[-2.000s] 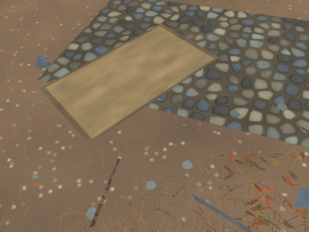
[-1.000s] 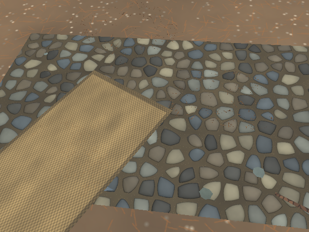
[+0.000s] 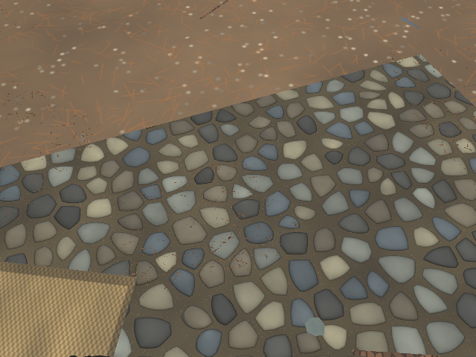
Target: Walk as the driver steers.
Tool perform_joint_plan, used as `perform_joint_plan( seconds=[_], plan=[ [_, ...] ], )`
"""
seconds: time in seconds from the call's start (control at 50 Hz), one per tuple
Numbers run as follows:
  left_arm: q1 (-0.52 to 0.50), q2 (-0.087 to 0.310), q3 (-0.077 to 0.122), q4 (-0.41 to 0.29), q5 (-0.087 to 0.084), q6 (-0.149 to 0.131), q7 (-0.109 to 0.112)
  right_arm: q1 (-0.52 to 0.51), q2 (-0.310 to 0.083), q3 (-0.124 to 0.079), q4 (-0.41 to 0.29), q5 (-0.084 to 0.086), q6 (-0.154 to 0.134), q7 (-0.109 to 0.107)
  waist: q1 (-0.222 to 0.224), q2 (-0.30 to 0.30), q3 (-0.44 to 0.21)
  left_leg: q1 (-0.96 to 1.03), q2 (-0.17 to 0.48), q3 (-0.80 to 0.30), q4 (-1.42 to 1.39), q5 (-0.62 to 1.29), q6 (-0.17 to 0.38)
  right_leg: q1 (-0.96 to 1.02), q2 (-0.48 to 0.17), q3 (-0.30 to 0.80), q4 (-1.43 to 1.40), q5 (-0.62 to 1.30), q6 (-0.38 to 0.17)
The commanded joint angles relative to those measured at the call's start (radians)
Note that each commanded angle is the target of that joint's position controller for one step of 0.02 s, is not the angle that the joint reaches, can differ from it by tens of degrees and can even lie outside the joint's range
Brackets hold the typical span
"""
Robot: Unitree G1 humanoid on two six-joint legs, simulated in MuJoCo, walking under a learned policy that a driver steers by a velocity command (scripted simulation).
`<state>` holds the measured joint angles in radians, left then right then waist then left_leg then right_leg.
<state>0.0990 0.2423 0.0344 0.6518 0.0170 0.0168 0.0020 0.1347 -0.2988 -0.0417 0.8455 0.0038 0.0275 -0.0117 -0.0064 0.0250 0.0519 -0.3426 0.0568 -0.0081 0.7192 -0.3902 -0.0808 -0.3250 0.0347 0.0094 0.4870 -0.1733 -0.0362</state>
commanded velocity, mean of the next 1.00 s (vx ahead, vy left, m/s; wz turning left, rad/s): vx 0.01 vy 0.00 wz -0.02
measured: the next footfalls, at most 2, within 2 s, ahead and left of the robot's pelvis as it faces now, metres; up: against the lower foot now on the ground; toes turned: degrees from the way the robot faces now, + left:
left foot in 0.04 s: +0.04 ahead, +0.15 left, +0.00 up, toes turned +1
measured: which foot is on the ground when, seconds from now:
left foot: up 0.00-0.02, down 0.04-1.00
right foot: down 0.00-1.00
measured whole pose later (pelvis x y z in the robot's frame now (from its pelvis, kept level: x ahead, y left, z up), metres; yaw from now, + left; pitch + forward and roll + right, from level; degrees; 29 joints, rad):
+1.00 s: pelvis +0.03 +0.03 +0.00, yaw +0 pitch -2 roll +0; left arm 0.16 0.23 0.04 1.11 0.00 0.02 0.05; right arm 0.24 -0.23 0.00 1.06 -0.01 -0.01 -0.03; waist 0.00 0.00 0.04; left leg -0.14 0.00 0.02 0.45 -0.29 0.01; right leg -0.21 -0.02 0.03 0.46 -0.22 0.03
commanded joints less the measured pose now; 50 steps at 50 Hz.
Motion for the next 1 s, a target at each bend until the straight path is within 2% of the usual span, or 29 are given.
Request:
perform_joint_plan(
  seconds=[0.02, 0.04, 0.06, 0.08, 0.1, 0.12, 0.16, 0.2, 0.36, 0.68, 1.0],
  plan=[
    [-0.043, 0.121, 0.031, -0.033, -0.008, -0.011, 0.003, 0.08, -0.059, -0.011, -0.017, -0.012, -0.006, 0.004, -0.034, -0.151, -0.159, 0.192, -0.02, 0.027, -0.234, 0.201, 0.032, 0.045, -0.203, 0.18, -0.118, 0.061, -0.14],
    [-0.002, 0.097, 0.022, -0.008, -0.007, -0.015, 0.001, 0.077, -0.073, -0.01, -0.018, -0.029, -0.009, 0.007, -0.027, -0.115, -0.143, 0.24, 0.007, -0.012, -0.297, 0.295, 0.056, 0.007, -0.165, 0.167, -0.115, -0.064, -0.082],
    [0.034, 0.089, 0.02, 0.006, 0.007, -0.017, -0.002, 0.063, -0.131, -0.018, -0.032, -0.034, -0.011, 0.004, 0.014, -0.017, -0.111, 0.233, 0.092, -0.099, -0.325, 0.349, 0.095, -0.022, -0.105, 0.122, -0.065, -0.184, -0.028],
    [0.064, 0.07, 0.02, 0.009, 0.011, -0.015, -0.001, 0.009, -0.146, -0.022, -0.018, -0.023, -0.012, 0.004, 0.066, 0.122, -0.077, 0.066, 0.108, -0.109, -0.349, 0.095, 0.146, 0.065, -0.047, 0.047, -0.068, -0.168, 0.016],
    [0.009, 0.103, 0.024, 0.018, 0.014, -0.011, 0.005, -0.028, -0.093, -0.009, -0.035, -0.027, -0.02, 0.008, 0.032, 0.1, -0.036, -0.025, 0.077, -0.106, -0.392, -0.06, 0.139, 0.136, -0.047, 0.048, -0.043, -0.108, 0.033],
    [-0.011, 0.117, 0.033, 0.018, 0.007, -0.009, 0.011, -0.026, -0.078, -0.003, -0.025, -0.034, -0.029, 0.007, 0.026, 0.091, -0.025, -0.048, 0.064, -0.094, -0.404, -0.087, 0.116, 0.158, -0.051, 0.05, -0.031, -0.075, 0.026],
    [0.008, 0.115, 0.035, 0.041, 0.006, -0.002, 0.022, -0.012, -0.082, 0.0, -0.009, -0.025, -0.048, 0.005, 0.02, 0.072, -0.018, -0.018, 0.044, -0.072, -0.387, -0.008, 0.09, 0.152, -0.062, 0.065, -0.038, -0.03, 0.014],
    [0.022, 0.105, 0.036, 0.066, 0.003, -0.007, 0.023, 0.028, -0.076, 0.003, 0.014, -0.018, -0.056, -0.002, 0.009, 0.038, -0.031, 0.028, 0.033, -0.057, -0.361, 0.054, 0.087, 0.141, -0.066, 0.069, -0.047, 0.004, 0.012],
    [0.057, 0.1, 0.042, 0.168, -0.007, -0.016, 0.028, 0.049, -0.064, 0.01, 0.061, -0.013, -0.049, -0.009, -0.004, -0.026, -0.057, 0.099, 0.011, -0.034, -0.335, 0.186, 0.097, 0.161, -0.07, 0.062, -0.048, 0.127, 0.027],
    [0.064, 0.108, 0.036, 0.338, -0.015, -0.006, 0.045, 0.077, -0.053, 0.015, 0.146, -0.01, -0.042, -0.011, 0.002, -0.018, -0.041, 0.125, -0.013, -0.013, -0.353, 0.264, 0.097, 0.19, -0.071, 0.046, -0.063, 0.156, 0.032],
    [0.068, 0.093, 0.022, 0.436, -0.017, -0.004, 0.047, 0.144, -0.035, 0.023, 0.192, -0.01, -0.042, -0.019, 0.005, -0.022, -0.02, 0.118, -0.023, -0.008, -0.366, 0.229, 0.099, 0.171, -0.065, 0.033, -0.078, 0.112, 0.037]
  ],
)
Keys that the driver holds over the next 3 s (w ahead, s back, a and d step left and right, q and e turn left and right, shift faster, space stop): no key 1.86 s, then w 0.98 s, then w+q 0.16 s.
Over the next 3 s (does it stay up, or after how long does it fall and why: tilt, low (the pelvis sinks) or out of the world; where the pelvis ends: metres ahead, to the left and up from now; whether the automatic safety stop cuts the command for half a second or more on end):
stays up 0.53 0.03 0.01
